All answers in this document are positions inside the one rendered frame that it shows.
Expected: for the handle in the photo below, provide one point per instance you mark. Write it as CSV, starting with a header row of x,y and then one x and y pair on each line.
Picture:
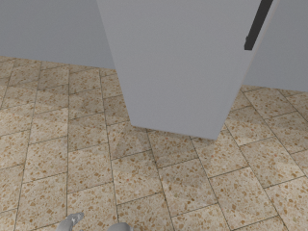
x,y
257,24

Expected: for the fridge door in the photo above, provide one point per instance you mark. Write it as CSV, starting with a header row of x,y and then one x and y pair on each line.
x,y
180,63

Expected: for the robot left hand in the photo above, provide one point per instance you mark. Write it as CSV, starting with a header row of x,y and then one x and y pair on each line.
x,y
68,223

